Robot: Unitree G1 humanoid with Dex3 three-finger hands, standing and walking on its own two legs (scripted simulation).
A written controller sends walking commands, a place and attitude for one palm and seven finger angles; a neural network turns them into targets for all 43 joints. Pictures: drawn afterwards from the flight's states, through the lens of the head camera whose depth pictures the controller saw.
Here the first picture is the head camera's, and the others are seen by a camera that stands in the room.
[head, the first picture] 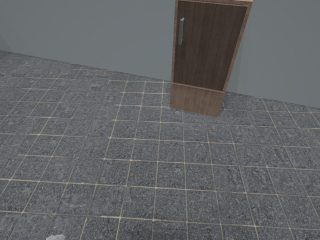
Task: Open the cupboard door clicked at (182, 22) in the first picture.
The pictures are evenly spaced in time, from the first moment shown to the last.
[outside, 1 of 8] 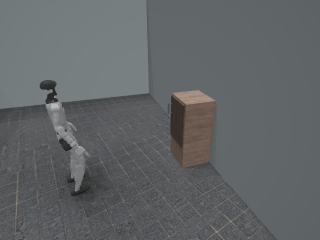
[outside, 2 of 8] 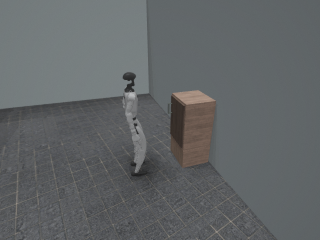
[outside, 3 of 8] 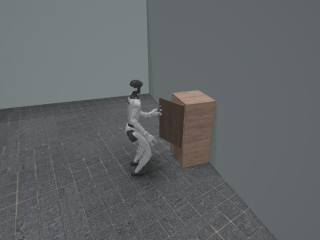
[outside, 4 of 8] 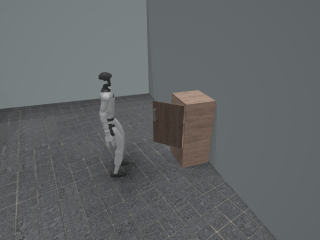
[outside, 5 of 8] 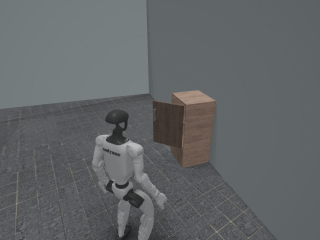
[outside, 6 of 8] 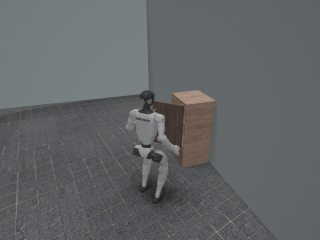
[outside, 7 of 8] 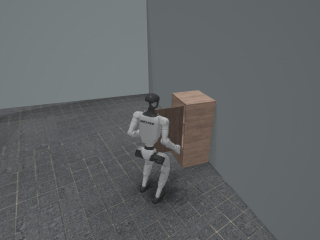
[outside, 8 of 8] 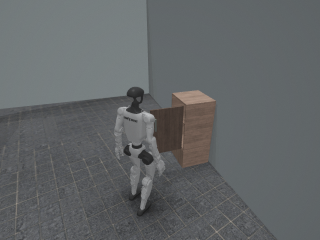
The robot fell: no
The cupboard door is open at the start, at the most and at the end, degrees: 0 92 90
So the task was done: yes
